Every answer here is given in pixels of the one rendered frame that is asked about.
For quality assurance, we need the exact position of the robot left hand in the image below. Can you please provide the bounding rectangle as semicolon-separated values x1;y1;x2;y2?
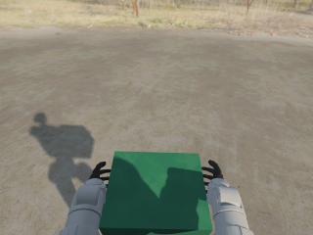
89;162;111;188

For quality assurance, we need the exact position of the robot left forearm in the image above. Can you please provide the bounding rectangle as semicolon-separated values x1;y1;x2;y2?
59;178;107;235

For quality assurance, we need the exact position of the robot right hand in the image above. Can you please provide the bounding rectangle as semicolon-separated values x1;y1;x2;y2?
201;160;224;194

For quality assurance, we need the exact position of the carton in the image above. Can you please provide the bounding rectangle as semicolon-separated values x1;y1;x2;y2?
99;151;213;235

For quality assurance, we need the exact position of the robot right forearm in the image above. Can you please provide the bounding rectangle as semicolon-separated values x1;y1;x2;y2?
206;178;254;235

